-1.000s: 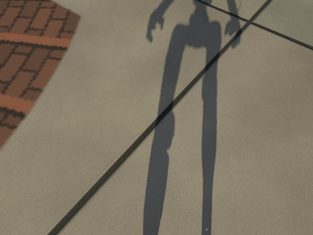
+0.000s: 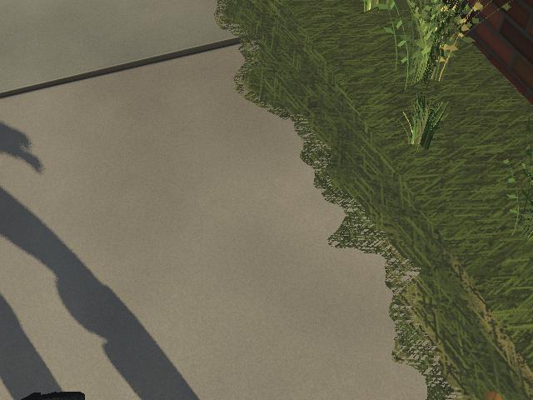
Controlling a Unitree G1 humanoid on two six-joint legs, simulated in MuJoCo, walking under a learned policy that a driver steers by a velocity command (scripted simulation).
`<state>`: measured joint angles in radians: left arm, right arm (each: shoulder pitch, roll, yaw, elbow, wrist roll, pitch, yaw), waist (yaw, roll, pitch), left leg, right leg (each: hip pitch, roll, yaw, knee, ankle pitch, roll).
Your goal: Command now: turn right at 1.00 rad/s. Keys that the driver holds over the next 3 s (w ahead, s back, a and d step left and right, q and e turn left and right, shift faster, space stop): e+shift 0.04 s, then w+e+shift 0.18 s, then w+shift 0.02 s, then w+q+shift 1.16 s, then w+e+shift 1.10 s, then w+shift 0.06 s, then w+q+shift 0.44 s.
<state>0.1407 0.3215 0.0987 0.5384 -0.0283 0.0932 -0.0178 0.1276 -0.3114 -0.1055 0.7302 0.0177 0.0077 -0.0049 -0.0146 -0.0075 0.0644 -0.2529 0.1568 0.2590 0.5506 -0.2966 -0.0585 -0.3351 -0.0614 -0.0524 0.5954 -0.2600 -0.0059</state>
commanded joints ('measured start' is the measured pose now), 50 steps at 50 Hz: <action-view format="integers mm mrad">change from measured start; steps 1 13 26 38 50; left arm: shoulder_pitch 177 135 23 -328 166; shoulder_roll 331 168 110 24 64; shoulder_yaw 107 25 -37 -105 -40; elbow -35 9 12 -69 147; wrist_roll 7 4 93 72 90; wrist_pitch -17 -131 -174 -160 -174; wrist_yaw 29 48 2 -34 42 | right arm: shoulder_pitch -13 -134 248 440 162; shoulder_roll -43 -69 -166 -130 -64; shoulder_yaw -10 -6 0 5 36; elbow -107 -96 -8 114 10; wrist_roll -50 0 -33 -13 -49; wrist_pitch -19 -117 -59 -81 -43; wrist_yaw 11 38 58 11 49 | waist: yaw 32 44 -46 -112 57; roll -379 -182 84 104 -57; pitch -154 -91 -23 36 -75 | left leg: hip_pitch -471 -310 355 198 -464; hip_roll -81 -176 132 -65 -79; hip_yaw -29 -308 -973 -646 -352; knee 526 121 -358 -398 759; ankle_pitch -385 147 -472 420 20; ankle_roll -45 3 291 295 157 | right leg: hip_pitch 484 150 -564 -331 314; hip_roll -255 -86 61 82 -254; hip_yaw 517 434 155 14 405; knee -146 -360 606 46 -369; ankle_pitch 785 -213 -33 222 -205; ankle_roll -250 -211 -46 50 -118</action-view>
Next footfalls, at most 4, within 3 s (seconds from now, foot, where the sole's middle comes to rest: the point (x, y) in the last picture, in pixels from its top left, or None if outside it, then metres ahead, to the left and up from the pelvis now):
0.44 left None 0.24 0.06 -0.77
0.88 right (342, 309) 0.65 -0.16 -0.77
1.34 left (223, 204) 1.00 0.17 -0.77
1.78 right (185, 104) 1.44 0.32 -0.77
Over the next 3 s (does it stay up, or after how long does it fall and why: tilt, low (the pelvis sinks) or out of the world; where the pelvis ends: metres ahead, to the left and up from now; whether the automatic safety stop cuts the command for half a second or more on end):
stays up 2.34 0.43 -0.01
